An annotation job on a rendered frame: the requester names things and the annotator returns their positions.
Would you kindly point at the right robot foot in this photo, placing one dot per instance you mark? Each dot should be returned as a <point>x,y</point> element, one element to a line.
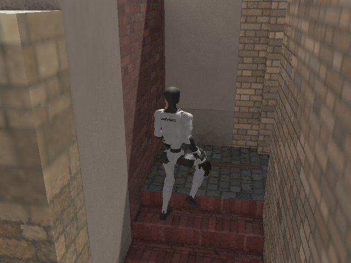
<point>191,201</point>

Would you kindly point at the robot right shin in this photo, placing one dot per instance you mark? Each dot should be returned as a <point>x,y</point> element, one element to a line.
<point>197,181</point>

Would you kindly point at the robot left upper arm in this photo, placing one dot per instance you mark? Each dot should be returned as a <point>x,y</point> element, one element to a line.
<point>157,123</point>

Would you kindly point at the robot right upper arm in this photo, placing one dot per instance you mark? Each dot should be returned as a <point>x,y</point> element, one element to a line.
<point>188,119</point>

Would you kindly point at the robot right forearm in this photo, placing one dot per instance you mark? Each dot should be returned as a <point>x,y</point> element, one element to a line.
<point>197,154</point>

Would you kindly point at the robot right hand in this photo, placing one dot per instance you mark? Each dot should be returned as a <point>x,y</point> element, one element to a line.
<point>206,165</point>

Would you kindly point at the robot left forearm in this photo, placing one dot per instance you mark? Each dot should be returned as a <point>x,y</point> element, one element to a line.
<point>162,138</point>

